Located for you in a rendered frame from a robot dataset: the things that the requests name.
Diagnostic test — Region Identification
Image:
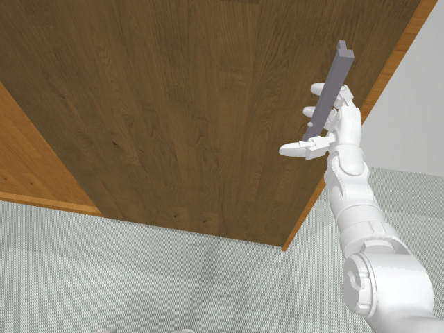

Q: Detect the wardrobe door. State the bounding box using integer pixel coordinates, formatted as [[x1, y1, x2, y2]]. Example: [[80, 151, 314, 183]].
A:
[[0, 0, 421, 247], [0, 81, 96, 207]]

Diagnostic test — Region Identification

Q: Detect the handle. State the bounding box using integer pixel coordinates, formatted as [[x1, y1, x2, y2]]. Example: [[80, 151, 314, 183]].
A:
[[302, 40, 355, 142]]

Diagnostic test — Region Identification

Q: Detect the right robot hand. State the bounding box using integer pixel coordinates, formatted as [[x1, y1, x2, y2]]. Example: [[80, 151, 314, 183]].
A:
[[279, 83, 361, 160]]

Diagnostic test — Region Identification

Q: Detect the robot right upper arm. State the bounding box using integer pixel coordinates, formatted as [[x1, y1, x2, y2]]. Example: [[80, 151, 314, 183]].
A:
[[342, 252, 444, 333]]

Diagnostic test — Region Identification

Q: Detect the robot right forearm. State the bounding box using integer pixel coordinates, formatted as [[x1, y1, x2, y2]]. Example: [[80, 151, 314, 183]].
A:
[[324, 144, 434, 310]]

